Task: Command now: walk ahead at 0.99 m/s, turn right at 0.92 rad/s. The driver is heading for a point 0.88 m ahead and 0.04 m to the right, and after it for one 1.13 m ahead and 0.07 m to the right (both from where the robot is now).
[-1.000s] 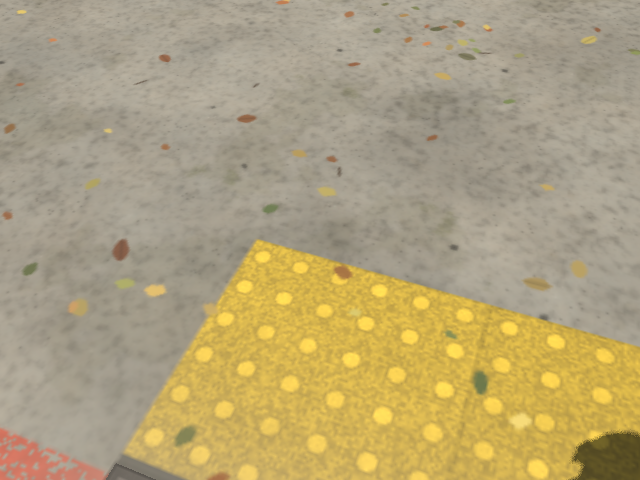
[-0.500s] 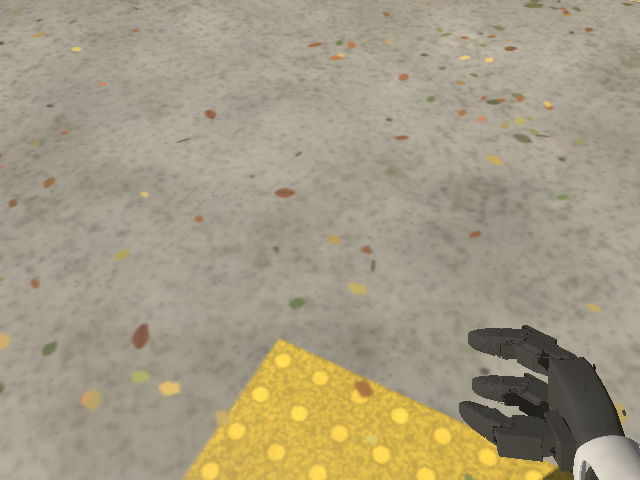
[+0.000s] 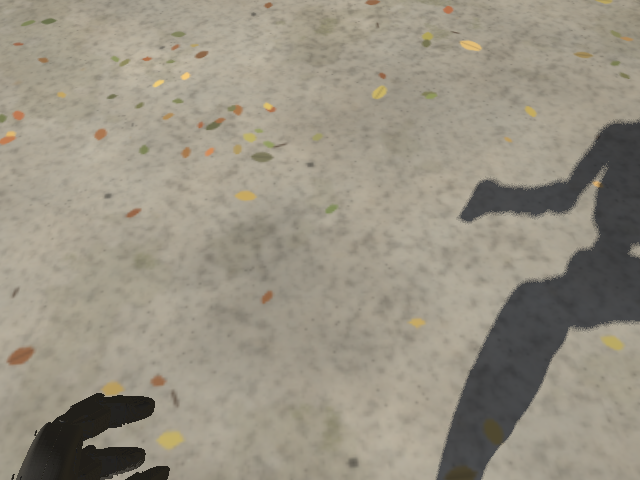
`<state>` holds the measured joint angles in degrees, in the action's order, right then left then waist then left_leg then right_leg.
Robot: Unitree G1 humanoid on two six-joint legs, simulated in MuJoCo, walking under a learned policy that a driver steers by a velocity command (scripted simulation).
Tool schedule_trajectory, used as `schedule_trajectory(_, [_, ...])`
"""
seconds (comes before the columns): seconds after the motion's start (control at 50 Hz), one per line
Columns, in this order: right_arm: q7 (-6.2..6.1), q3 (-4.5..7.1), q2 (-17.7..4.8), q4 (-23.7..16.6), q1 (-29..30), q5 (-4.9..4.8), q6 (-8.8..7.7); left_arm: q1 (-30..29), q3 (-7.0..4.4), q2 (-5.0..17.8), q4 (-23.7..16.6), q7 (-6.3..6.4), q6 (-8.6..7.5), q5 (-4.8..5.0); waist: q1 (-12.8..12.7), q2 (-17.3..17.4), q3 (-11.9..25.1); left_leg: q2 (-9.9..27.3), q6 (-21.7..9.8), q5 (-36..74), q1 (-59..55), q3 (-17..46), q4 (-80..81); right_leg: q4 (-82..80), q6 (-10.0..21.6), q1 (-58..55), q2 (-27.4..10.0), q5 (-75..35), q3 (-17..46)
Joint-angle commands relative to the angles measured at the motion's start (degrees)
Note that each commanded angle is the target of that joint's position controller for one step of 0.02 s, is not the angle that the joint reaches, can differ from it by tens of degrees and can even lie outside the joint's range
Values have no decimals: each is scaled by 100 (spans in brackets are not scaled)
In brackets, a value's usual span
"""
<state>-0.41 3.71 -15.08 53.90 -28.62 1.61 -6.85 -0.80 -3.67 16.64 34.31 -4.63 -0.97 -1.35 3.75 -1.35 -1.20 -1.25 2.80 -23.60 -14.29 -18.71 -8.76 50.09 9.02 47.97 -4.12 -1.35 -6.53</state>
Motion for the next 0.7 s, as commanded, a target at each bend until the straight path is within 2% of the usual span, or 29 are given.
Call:
schedule_trajectory(0.02, [-138, 116, -961, -513, 289, -5, 42, 186, 44, 183, -173, 8, -36, 63, -657, 592, -457, 1401, -291, 7792, 849, 16, -567, -581, 287, -1552, 680, 160, -695])
schedule_trajectory(0.04, [-186, 187, -1193, -592, 396, 17, 146, 761, -24, 352, -46, 58, -49, 101, -1024, 766, -62, 1540, -327, 8572, 723, 74, -1444, -623, 368, -2194, 877, 528, -687])
schedule_trajectory(0.06, [-197, 276, -1429, -734, 662, 44, 261, 1792, -155, 598, 206, 122, -56, 116, -1552, 892, 450, 1679, -449, 8992, 924, 197, -2744, -612, 490, -3276, 1054, 1040, -537])
schedule_trajectory(0.08, [-164, 310, -1486, -923, 975, 51, 346, 3054, -346, 916, 595, 236, -74, 70, -2070, 706, 1019, 1620, -561, 8169, 1758, 332, -4562, -1098, 645, -4930, 1149, 1418, -152])
schedule_trajectory(0.1, [-100, 281, -1136, -1017, 1211, 30, 324, 2971, -578, 1210, 665, 375, 32, 211, -1943, -202, 1022, 581, -435, 3301, 3364, 457, -6923, -1359, 779, -6117, 760, 1848, 835])
schedule_trajectory(0.12, [11, 47, -308, -1653, 731, 2, 227, 2039, -562, 1747, 351, 360, 83, -59, -674, -1175, 1178, -111, -144, -530, 5899, 1061, -8843, -2000, 1614, -7082, -605, 1755, 3915])
schedule_trajectory(0.14, [24, 23, -570, -2014, 1248, -54, 44, 2531, -620, 1747, 191, 407, 138, -46, -1174, -410, 2035, -13, -166, -97, 6358, 2190, -9003, -3075, 1970, -7371, -989, 2572, 5172])
schedule_trajectory(0.16, [32, -26, -604, -2054, 1507, -46, -69, 2488, -574, 1477, 394, 460, 85, -9, -995, 140, 1181, 313, -210, 194, 6580, 2351, -8410, -3584, 1705, -6570, -1009, 2676, 5210])
schedule_trajectory(0.18, [17, -79, -570, -2073, 1619, 16, -80, 2427, -487, 1192, 516, 498, -12, 22, -702, 613, 503, 599, -204, 331, 6327, 2363, -7649, -3676, 1444, -5537, -790, 2320, 4691])
schedule_trajectory(0.2, [1, -120, -491, -2013, 1619, 147, 13, 2179, -442, 1108, 480, 524, -113, 5, -461, 800, 240, 751, -167, 212, 5917, 2328, -7311, -3636, 1269, -4676, -487, 1892, 4180])
schedule_trajectory(0.22, [8, -139, -474, -1958, 1381, 250, 159, 1971, -371, 964, 434, 541, -195, 36, -200, 816, 106, 867, -84, 113, 5570, 2330, -7002, -3670, 1217, -4016, -275, 1559, 3743])
schedule_trajectory(0.24, [13, -152, -459, -1942, 1364, 289, 304, 1941, -302, 835, 446, 522, -262, 79, -112, 772, 35, 955, 12, -45, 5330, 2292, -6675, -3732, 1209, -3447, -111, 1434, 3500])
schedule_trajectory(0.28, [55, -230, -318, -2150, 1867, 241, 426, 2011, -243, 756, 533, 480, -386, 101, -166, 635, -253, 1093, 98, 382, 5187, 2054, -5671, -4043, 1137, -2754, 147, 1238, 3001])
schedule_trajectory(0.32, [126, -334, -146, -2360, 2553, 154, 384, 2104, -206, 644, 653, 437, -444, 105, -375, 425, -486, 1055, 56, 1760, 4802, 1866, -4417, -4189, 857, -2416, 496, 491, 2473])
schedule_trajectory(0.34, [171, -365, -87, -2361, 2708, 138, 357, 2208, -194, 604, 722, 408, -470, 138, -487, 327, -433, 960, -25, 2494, 4507, 1779, -3902, -4146, 678, -2454, 619, -57, 2246])
schedule_trajectory(0.38, [215, -380, -83, -2287, 2888, 80, 311, 2531, -189, 625, 880, 360, -526, 241, -736, 167, -234, 708, -201, 3481, 4103, 1596, -3237, -4138, 434, -2919, 540, -976, 2145])
schedule_trajectory(0.42, [212, -355, -202, -2294, 3214, 6, 286, 2779, -193, 735, 997, 376, -561, 213, -984, 52, -259, 581, -408, 3665, 4326, 1471, -2653, -4177, 320, -3912, 279, -1609, 2062])
schedule_trajectory(0.46, [185, -289, -368, -2319, 3395, -11, 278, 2843, -191, 884, 1102, 438, -573, 115, -1014, -38, -230, 344, -672, 3209, 4443, 1316, -2153, -3894, 153, -4951, 72, -2924, 1864])
schedule_trajectory(0.5, [144, -134, -692, -2117, 2767, -28, 276, 2800, -225, 1117, 1170, 533, -554, -7, -625, -337, 196, -78, -911, 2225, 4001, 1169, -2141, -2999, -67, -5772, -221, -5005, 1617])
schedule_trajectory(0.52, [92, -33, -859, -1862, 1881, -89, 295, 2671, -242, 1193, 1177, 580, -491, -145, -171, -483, 620, -245, -1054, 1708, 3376, 1205, -2199, -1997, -114, -5951, -339, -5768, 1503])
schedule_trajectory(0.54, [31, 66, -986, -1473, 565, -119, 328, 2270, -254, 1199, 1100, 612, -413, -222, 568, -419, 1091, -214, -1208, 1590, 2180, 1230, -2038, -485, -156, -5500, -237, -5680, 1182])
schedule_trajectory(0.56, [-31, 190, -1284, -1219, -635, -65, 394, 1912, -170, 916, 935, 622, -432, -248, 1149, 0, 1660, 482, -1511, 576, 633, 2061, -2561, 1826, -181, -4151, 68, -3896, 893])
schedule_trajectory(0.58, [77, 320, -1636, -1123, -407, 17, 413, 2445, -46, 322, 654, 485, -543, 122, 304, 2449, 1980, 1724, -2484, -487, -948, 5884, -1545, 4001, -775, -1360, 1388, 1680, 798])
schedule_trajectory(0.6, [198, 281, -1230, -1301, 338, -25, 429, 2241, 60, 488, 585, 510, -623, -9, 172, 1477, 1552, 1796, -2637, -820, -793, 6891, -701, 4113, -619, -291, 1062, 2130, 1270])
schedule_trajectory(0.62, [204, 240, -983, -1364, 613, -61, 405, 1646, 76, 612, 486, 489, -666, -37, 176, 600, 966, 1764, -2561, -669, -150, 6145, -673, 3802, -648, -117, 632, 1831, 1491])
schedule_trajectory(0.64, [202, 194, -727, -1210, 551, -55, 397, 1338, 120, 589, 383, 463, -698, -100, 39, -146, 467, 1542, -2337, -186, 753, 5635, -547, 3177, -616, -372, 418, 1683, 1398])
schedule_trajectory(0.66, [158, 140, -586, -1067, 471, -49, 362, 1014, 155, 491, 178, 437, -656, -198, -117, -330, 137, 1269, -2166, 158, 1462, 5200, -482, 2674, -672, -564, 253, 1716, 1407])
schedule_trajectory(0.68, [122, 98, -549, -966, 478, -48, 324, 1009, 213, 365, 99, 405, -564, -299, -334, -247, -76, 994, -2050, 355, 1973, 4893, -391, 2355, -748, -740, 190, 1770, 1340])
schedule_trajectory(0.7, [119, 110, -638, -921, 448, -87, 273, 1082, 257, 301, 50, 381, -475, -342, -458, -30, -157, 831, -2046, 513, 2245, 4718, -310, 2051, -814, -783, 114, 1875, 1275])
